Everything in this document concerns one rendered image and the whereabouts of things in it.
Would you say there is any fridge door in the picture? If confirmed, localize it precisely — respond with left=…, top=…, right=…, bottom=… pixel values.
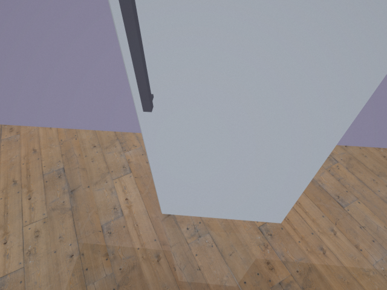
left=109, top=0, right=387, bottom=224

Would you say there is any handle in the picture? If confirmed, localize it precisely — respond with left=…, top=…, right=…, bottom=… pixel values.
left=119, top=0, right=154, bottom=112

